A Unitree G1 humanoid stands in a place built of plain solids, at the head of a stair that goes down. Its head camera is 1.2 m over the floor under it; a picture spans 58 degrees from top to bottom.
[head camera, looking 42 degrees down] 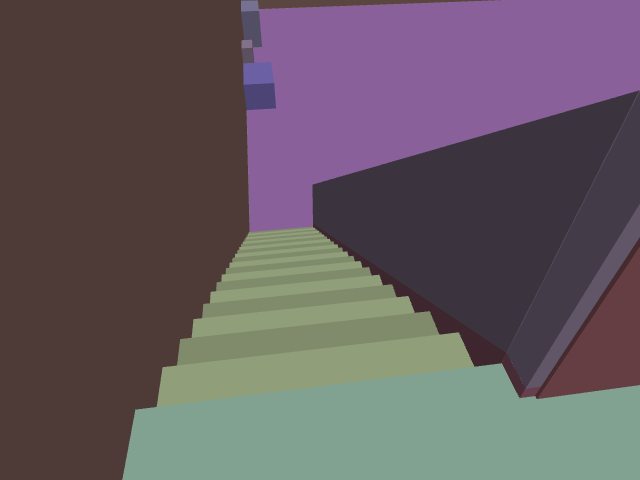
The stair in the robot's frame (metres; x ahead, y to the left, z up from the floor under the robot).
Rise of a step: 0.18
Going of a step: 0.25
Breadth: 1.12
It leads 8 degrees to the left of straight ahead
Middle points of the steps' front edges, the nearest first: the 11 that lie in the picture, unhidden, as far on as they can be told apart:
0.68 -0.02 0.00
0.93 0.02 -0.18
1.18 0.05 -0.37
1.43 0.08 -0.55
1.68 0.12 -0.73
1.93 0.15 -0.92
2.18 0.19 -1.10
2.43 0.22 -1.28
2.68 0.26 -1.47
2.93 0.29 -1.65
3.18 0.33 -1.83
